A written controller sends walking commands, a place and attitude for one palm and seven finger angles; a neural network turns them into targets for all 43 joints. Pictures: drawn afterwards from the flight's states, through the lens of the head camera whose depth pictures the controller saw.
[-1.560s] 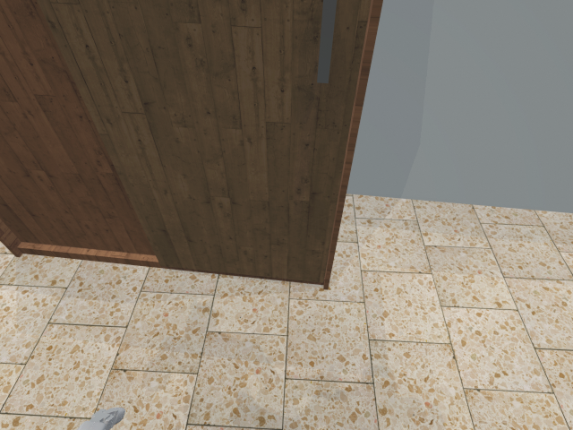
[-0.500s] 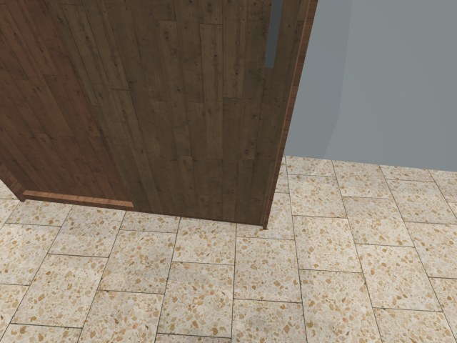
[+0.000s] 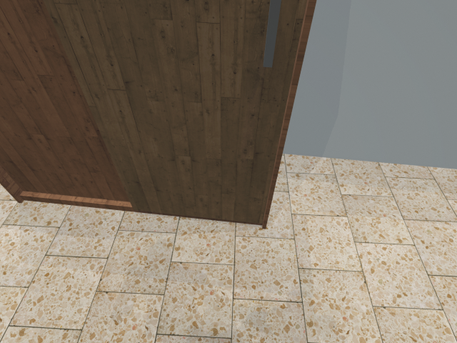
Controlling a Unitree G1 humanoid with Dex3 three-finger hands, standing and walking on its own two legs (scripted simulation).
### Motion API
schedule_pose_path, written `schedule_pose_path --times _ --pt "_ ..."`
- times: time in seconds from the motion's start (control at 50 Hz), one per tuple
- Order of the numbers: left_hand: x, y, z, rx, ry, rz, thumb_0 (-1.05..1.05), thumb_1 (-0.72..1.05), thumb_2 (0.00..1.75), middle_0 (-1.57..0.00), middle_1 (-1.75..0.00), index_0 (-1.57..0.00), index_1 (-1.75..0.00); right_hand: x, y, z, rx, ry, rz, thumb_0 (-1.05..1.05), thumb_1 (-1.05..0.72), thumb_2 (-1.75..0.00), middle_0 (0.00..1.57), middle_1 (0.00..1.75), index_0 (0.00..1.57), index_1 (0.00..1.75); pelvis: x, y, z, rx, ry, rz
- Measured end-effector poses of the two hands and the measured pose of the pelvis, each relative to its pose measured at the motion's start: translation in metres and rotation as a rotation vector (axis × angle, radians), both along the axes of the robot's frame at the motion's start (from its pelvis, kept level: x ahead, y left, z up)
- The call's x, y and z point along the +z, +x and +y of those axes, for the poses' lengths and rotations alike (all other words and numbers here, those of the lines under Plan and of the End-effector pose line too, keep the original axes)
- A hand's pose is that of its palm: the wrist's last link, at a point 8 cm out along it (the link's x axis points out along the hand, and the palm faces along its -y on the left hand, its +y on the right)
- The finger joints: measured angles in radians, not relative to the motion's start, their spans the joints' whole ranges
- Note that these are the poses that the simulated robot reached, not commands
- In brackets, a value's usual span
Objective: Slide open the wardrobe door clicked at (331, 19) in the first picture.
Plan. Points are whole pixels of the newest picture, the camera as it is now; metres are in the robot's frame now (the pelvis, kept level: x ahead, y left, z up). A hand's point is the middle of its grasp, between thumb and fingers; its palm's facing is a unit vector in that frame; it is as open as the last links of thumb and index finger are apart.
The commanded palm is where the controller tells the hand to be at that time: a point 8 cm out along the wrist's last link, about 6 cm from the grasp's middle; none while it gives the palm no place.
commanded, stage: take the last steps up to it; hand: right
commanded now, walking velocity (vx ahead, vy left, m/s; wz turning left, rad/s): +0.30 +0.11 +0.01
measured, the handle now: (272, 25) +0.77 -0.06 +0.22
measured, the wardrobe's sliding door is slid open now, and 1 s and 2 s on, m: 0.00 0.00 0.00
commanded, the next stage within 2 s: come to a stop and stand still in 0.74 s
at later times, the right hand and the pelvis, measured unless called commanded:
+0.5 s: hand out of the picture +0.03 -0.14 -0.18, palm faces +0.08 +0.98 -0.19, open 7.4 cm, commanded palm none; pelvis +0.11 +0.03 -0.02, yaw -1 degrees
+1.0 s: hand (305, 268) +0.34 -0.17 -0.18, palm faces +0.05 +0.98 -0.18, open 7.3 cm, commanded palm none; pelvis +0.28 +0.01 +0.00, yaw +0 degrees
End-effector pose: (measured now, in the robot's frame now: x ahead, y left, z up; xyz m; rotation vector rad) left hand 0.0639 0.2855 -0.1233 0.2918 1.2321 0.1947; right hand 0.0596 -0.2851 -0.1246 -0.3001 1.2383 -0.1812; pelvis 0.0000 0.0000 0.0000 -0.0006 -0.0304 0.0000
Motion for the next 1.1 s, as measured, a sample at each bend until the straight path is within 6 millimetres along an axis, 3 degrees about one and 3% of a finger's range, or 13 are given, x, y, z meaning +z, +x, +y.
schedule_pose_path --times 0.16,0.36,0.42,0.5,0.58,0.64,0.7,0.76,0.8,0.88,0.94,1.02,1.1 --pt "-0.009 -0.003 -0.014 0.012 -0.034 0.023 0.01 0.90 0.89 -0.20 -0.30 -0.20 -0.30 -0.012 -0.007 0.015 -0.017 0.039 0.038 0.00 -0.90 -0.90 0.20 0.29 0.20 0.30 -0.004 0.014 0.001 0.008 0.001 0.007" --pt "-0.038 -0.028 -0.030 0.109 -0.118 0.177 0.01 0.90 0.89 -0.20 -0.30 -0.20 -0.30 -0.036 -0.022 0.064 -0.070 0.124 0.197 0.01 -0.90 -0.90 0.20 0.29 0.19 0.30 -0.020 0.067 0.020 0.011 -0.001 0.037" --pt "-0.040 -0.022 -0.028 0.099 -0.126 0.252 0.01 0.90 0.89 -0.20 -0.30 -0.20 -0.30 -0.035 -0.021 0.080 -0.124 0.130 0.185 0.01 -0.90 -0.90 0.20 0.29 0.20 0.30 -0.021 0.085 0.027 -0.016 0.008 0.043" --pt "-0.036 0.027 -0.025 0.070 -0.123 0.232 0.01 0.90 0.89 -0.20 -0.30 -0.20 -0.30 -0.029 -0.036 0.098 -0.182 0.141 0.258 0.00 -0.90 -0.90 0.20 0.29 0.20 0.30 -0.017 0.112 0.028 -0.011 0.001 0.040" --pt "-0.034 0.110 -0.029 0.044 -0.126 0.103 0.02 0.90 0.89 -0.20 -0.30 -0.20 -0.30 -0.022 -0.048 0.111 -0.202 0.174 0.403 0.00 -0.90 -0.90 0.20 0.29 0.20 0.30 -0.018 0.141 0.022 -0.003 0.008 0.045" --pt "-0.034 0.177 -0.040 0.016 -0.128 -0.015 0.01 0.90 0.90 -0.20 -0.30 -0.20 -0.30 -0.024 -0.041 0.113 -0.212 0.200 0.486 0.00 -0.90 -0.90 0.21 0.29 0.20 0.30 -0.024 0.167 0.015 -0.001 0.014 0.042" --pt "-0.037 0.227 -0.052 0.006 -0.114 -0.117 0.01 0.90 0.90 -0.20 -0.30 -0.20 -0.30 -0.038 -0.017 0.104 -0.213 0.214 0.516 0.01 -0.90 -0.90 0.21 0.30 0.20 0.30 -0.036 0.197 0.006 0.002 0.022 0.025" --pt "-0.032 0.245 -0.061 0.021 -0.114 -0.133 0.01 0.91 0.89 -0.20 -0.30 -0.20 -0.30 -0.047 0.036 0.089 -0.191 0.200 0.439 0.01 -0.90 -0.90 0.21 0.29 0.20 0.30 -0.032 0.219 0.001 0.026 0.011 0.008" --pt "-0.026 0.246 -0.065 0.032 -0.114 -0.107 0.00 0.90 0.89 -0.20 -0.30 -0.20 -0.30 -0.048 0.082 0.079 -0.167 0.191 0.344 0.01 -0.90 -0.90 0.21 0.29 0.20 0.30 -0.024 0.232 0.000 0.027 0.012 0.004" --pt "-0.012 0.247 -0.052 0.067 -0.070 -0.072 -0.01 0.95 0.89 -0.21 -0.30 -0.20 -0.30 -0.041 0.175 0.069 -0.122 0.184 0.143 0.01 -0.91 -0.90 0.20 0.29 0.19 0.30 -0.010 0.256 0.000 0.020 0.016 0.008" --pt "-0.008 0.244 -0.046 0.076 -0.062 -0.021 -0.01 0.95 0.89 -0.20 -0.30 -0.20 -0.30 -0.035 0.230 0.068 -0.100 0.171 0.044 0.01 -0.91 -0.90 0.20 0.29 0.19 0.30 -0.006 0.272 0.004 0.015 0.015 0.010" --pt "-0.012 0.241 -0.042 0.103 -0.080 0.038 0.00 0.93 0.89 -0.20 -0.30 -0.20 -0.30 -0.030 0.277 0.069 -0.069 0.143 -0.006 0.01 -0.93 -0.90 0.20 0.29 0.19 0.30 -0.005 0.289 0.015 0.007 0.013 0.003" --pt "-0.025 0.239 -0.034 0.142 -0.120 0.087 0.00 0.92 0.89 -0.20 -0.30 -0.20 -0.30 -0.026 0.305 0.081 -0.031 0.112 -0.010 0.01 -0.92 -0.90 0.20 0.29 0.19 0.30 -0.010 0.300 0.031 0.015 0.005 -0.006"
